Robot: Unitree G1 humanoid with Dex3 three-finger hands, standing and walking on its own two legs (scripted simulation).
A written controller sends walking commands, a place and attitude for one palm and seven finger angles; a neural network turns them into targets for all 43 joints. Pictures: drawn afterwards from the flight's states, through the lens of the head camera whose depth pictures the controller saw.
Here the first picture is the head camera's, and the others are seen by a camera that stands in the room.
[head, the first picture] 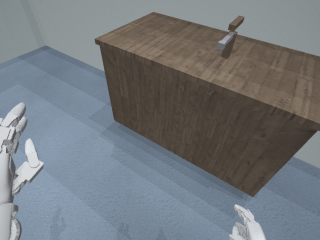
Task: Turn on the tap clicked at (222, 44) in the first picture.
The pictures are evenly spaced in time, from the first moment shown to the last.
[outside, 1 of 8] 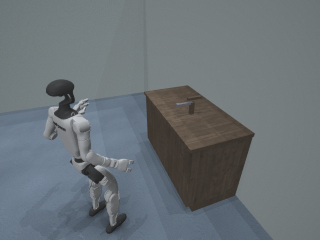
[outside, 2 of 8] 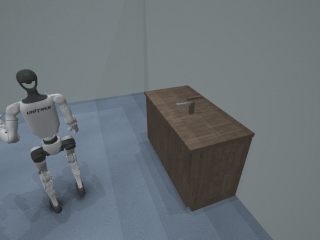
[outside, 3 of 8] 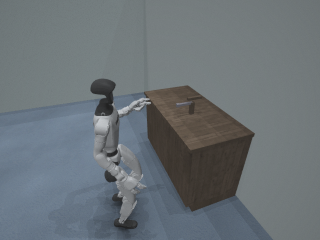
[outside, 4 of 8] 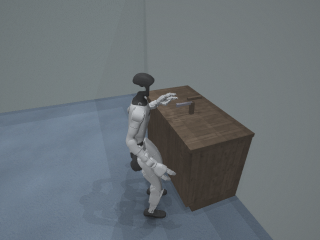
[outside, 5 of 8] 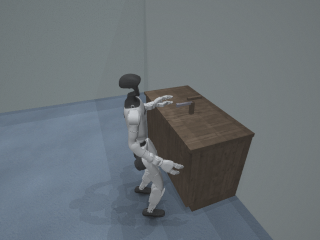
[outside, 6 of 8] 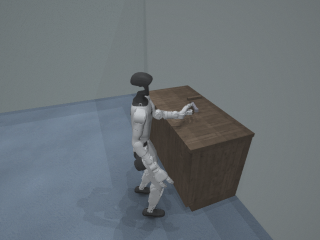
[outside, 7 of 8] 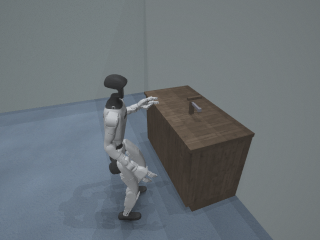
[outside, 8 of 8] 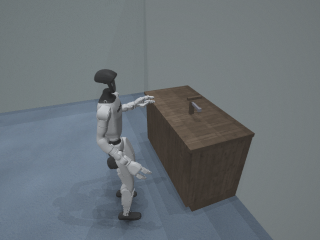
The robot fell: no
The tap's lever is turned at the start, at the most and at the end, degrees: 0 87 86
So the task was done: yes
